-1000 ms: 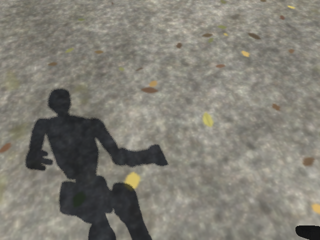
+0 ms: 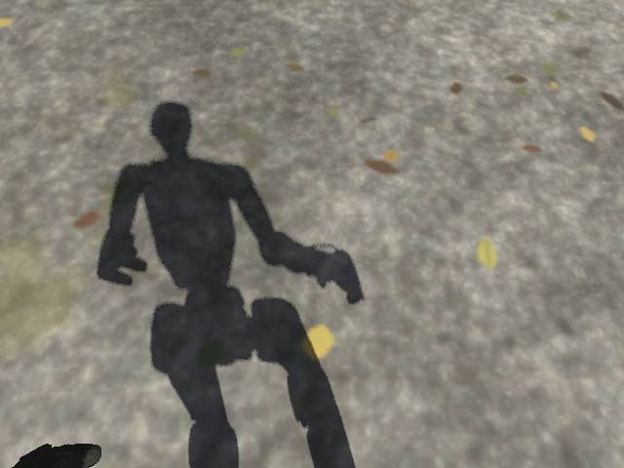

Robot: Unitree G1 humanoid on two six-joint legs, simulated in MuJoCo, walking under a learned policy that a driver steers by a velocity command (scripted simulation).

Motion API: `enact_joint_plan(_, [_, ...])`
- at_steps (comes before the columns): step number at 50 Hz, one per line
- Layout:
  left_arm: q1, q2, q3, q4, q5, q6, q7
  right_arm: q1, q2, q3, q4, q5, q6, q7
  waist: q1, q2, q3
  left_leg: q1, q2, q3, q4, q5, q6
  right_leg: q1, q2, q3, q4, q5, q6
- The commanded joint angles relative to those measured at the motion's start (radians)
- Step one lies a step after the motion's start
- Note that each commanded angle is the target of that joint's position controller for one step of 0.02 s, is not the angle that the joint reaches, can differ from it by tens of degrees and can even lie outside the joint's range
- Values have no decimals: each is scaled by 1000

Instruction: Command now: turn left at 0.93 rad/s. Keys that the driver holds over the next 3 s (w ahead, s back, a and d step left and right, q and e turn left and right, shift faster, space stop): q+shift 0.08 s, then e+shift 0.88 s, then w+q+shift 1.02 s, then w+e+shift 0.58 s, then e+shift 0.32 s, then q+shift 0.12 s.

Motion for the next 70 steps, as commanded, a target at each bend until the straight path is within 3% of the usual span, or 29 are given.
enact_joint_plan(1, [-17, 49, 8, -54, -4, -16, -3, -43, -178, -53, -85, 4, -5, -18, 14, 125, -165, 166, 203, -296, -113, 190, 144, -17, 33, 28, -135, 56, 17])
enact_joint_plan(5, [1, 72, 12, -37, -10, -22, -14, -69, -175, -52, -98, -2, 5, -14, 8, 172, -170, 147, 198, -349, -83, 132, 130, 49, 38, 37, -254, 68, 14])
enact_joint_plan(8, [23, 78, 7, -24, -8, -28, -28, -66, -121, -22, -89, -18, 7, -2, -21, 188, -206, 145, 222, -329, -18, 299, 135, 159, -8, -5, -297, 59, -1])
enact_joint_plan(10, [46, 40, -9, -20, -5, -36, -42, -89, -47, 15, -74, -23, 2, 7, 5, 165, -199, 100, 208, -300, 1, 286, 114, 298, -39, -24, -455, 142, -32])
enact_joint_plan(11, [44, 6, -24, -18, 6, -41, -50, -65, 1, 34, -50, -31, -5, 12, 12, 143, -183, 78, 172, -268, -15, 187, 72, 390, -47, -6, -611, 290, -51])
enact_joint_plan(12, [15, 49, -22, -32, 19, -42, -50, -9, 6, 36, -29, -53, -17, 14, -32, 57, -160, 62, 103, -197, 37, 26, 21, 426, -112, 112, -630, 451, -86])
enact_joint_plan(13, [-38, 113, -17, -54, 22, -41, -45, 79, -34, 23, -17, -69, -26, 15, -120, -80, -119, 76, 18, -105, 78, -163, -31, 358, -185, 208, -627, 530, -162])
enact_joint_plan(14, [-56, 109, -14, -49, 12, -38, -44, 38, -61, 15, -24, -70, -29, 10, -108, -153, -82, 113, 18, -60, 60, -144, -71, 257, -210, 281, -668, 356, -237])
enact_joint_plan(15, [-36, 120, -7, -54, -2, -35, -46, -30, -101, 3, -28, -56, -30, 3, -60, -152, -55, 117, 14, -38, 69, -124, -75, 238, -184, 302, -689, 263, -231])
enact_joint_plan(18, [57, 187, 20, -45, -30, -26, -33, -89, -75, -5, -51, -35, -27, -7, -12, -169, -79, 48, -13, 12, 114, -148, -72, 322, -186, 396, -664, 278, -246])
enact_joint_plan(24, [90, 170, 47, -67, -50, 17, -2, -66, -15, -10, -25, -6, -61, 13, 12, -148, -197, -39, -34, -10, 91, -245, -97, 525, -183, 490, -584, 567, -273])
enact_joint_plan(26, [13, 161, 50, -98, -63, 43, 5, 11, -20, -20, 13, -1, -66, 21, -34, -129, -215, 142, -11, 6, -95, -64, -87, 404, -121, 435, -547, 488, -216])
enact_joint_plan(27, [0, 126, 41, -114, -65, 51, 5, 37, -62, -34, 25, -7, -61, 21, -34, -73, -204, 277, 85, -56, -157, 43, -51, 250, -56, 369, -477, 318, -161])
enact_joint_plan(28, [56, 74, 27, -129, -56, 48, 1, -6, -155, -52, 17, -33, -50, 17, 27, 221, -153, 350, 301, -299, -187, 276, 72, 11, 101, 167, -298, -75, -87])
enact_joint_plan(29, [114, 142, 49, -106, -35, 35, -4, -57, -118, -45, -13, -65, -55, 17, 41, 224, -135, 310, 446, -366, -156, 498, 171, -48, 62, 127, -86, -265, -37])
enact_joint_plan(30, [142, 186, 65, -80, -32, 33, -12, -89, -74, -30, -29, -59, -57, 9, 54, 128, -127, 294, 441, -278, -135, 575, 177, -48, 20, 109, 42, -231, -14])
enact_joint_plan(31, [153, 177, 68, -62, -38, 40, -15, -115, -58, -25, -32, -48, -57, 1, 65, 82, -116, 292, 376, -182, -116, 548, 142, -54, 2, 86, 90, -168, 1])
enact_joint_plan(33, [141, 121, 49, -61, -41, 48, -22, -111, -58, -22, -23, -25, -56, -17, 43, 107, -88, 327, 304, -49, -97, 611, 108, -125, -30, 41, 155, -46, 25])
enact_joint_plan(39, [9, 73, 13, -151, -46, 47, -51, -12, -114, -36, 1, -39, -22, -25, -45, 119, -81, 404, 335, 79, -138, 598, 160, -142, -104, -81, 2, 13, 57])
enact_joint_plan(47, [-2, 71, 19, -178, -44, 78, -74, -53, -157, -57, 30, 1, -35, 20, -19, 146, -92, 363, 374, 257, -66, 650, 105, 87, -84, -197, -280, 23, -25])
enact_joint_plan(50, [111, 82, 40, -151, -42, 88, -66, -27, -163, -59, 67, 38, -49, 28, 58, 109, -178, 246, 353, 292, 101, 492, 55, 396, 6, -220, -501, 5, -123])
enact_joint_plan(51, [286, 138, 66, -92, -51, 82, -51, -22, -106, -35, 73, 30, -60, 33, 128, 14, -238, 37, 302, 328, 284, 246, 20, 679, -19, -122, -544, -1, -191])
enact_joint_plan(52, [381, 250, 81, -78, -53, 50, -35, -83, 4, 13, 2, -22, -76, 39, 146, -249, -247, -415, 152, 343, 633, -390, -61, 917, -328, 394, -657, -228, -355])
enact_joint_plan(53, [395, 208, 59, -89, -37, 9, -34, -127, -55, -3, -4, 8, -103, 48, 182, -157, -294, -550, 102, 107, 787, -425, -61, 862, -445, 650, -812, -508, -459])
enact_joint_plan(54, [344, 165, 40, -77, -34, -21, -35, -169, -113, -18, -20, 47, -113, 58, 170, -136, -180, -609, 154, 76, 818, -348, -38, 791, -439, 555, -844, -545, -417])
enact_joint_plan(57, [190, 86, 5, -65, -17, -66, -33, -70, -120, -27, 42, 19, -113, 57, 54, -114, -24, -493, 216, 41, 701, -107, -31, 544, -327, 238, -867, -295, -286])
enact_joint_plan(59, [191, 85, 6, -58, 4, -94, -30, -33, -89, -21, 69, 29, -97, 55, 44, -96, 5, -481, 193, 9, 709, 31, -55, 503, -300, 100, -914, -180, -246])
enact_joint_plan(65, [253, 79, 6, -3, 14, -117, -28, -26, -41, -8, 77, 25, -82, 47, 44, -59, 62, -550, 173, 15, 598, 281, -97, 509, -255, -175, -959, 54, -192])
enact_joint_plan(70, [305, 89, 6, 44, 7, -110, -26, -125, -2, 17, 46, 27, -95, 81, 85, -16, 142, -553, 178, 113, 402, 336, -41, 609, -264, -314, -967, 237, -156])
Next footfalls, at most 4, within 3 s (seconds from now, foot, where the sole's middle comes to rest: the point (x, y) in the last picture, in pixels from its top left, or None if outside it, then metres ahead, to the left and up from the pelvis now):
0.24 right None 0.12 -0.14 -0.78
1.02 right None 0.05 -0.17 -0.78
1.56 left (360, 419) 0.51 -0.12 -0.78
2.00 right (429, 261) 0.92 -0.32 -0.78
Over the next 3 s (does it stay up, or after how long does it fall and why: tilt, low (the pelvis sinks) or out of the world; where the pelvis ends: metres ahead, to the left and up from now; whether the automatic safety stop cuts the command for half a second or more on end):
stays up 1.38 -0.17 -0.02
